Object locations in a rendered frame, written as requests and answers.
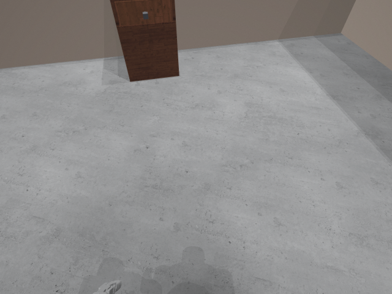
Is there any left robot hand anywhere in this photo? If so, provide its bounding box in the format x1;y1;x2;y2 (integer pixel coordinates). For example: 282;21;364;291
93;280;121;294

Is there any cabinet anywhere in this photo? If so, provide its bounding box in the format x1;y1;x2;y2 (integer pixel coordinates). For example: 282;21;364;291
110;0;179;81

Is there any drawer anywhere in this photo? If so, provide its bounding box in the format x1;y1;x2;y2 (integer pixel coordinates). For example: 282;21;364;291
115;0;173;26

